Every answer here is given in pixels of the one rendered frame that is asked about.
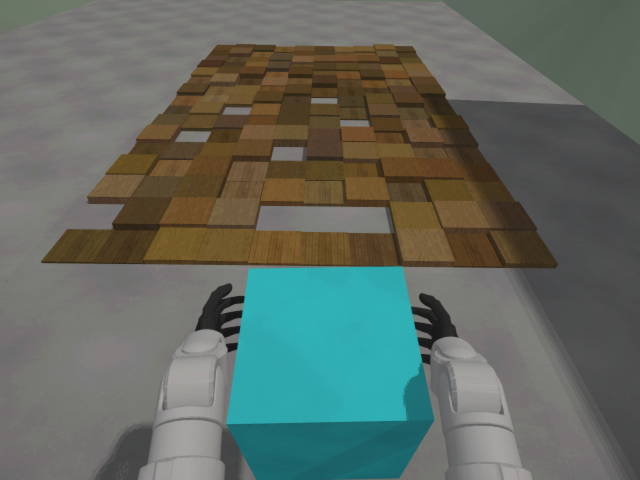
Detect robot right hand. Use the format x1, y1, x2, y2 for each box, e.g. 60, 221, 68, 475
411, 293, 459, 365

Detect robot left forearm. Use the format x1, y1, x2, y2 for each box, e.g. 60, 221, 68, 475
137, 329, 229, 480

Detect robot left hand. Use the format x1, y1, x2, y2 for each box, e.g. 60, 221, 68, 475
195, 283, 245, 352

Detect robot right forearm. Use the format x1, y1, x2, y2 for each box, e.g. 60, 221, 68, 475
430, 337, 533, 480

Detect carton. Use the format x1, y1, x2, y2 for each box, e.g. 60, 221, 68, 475
226, 266, 434, 480

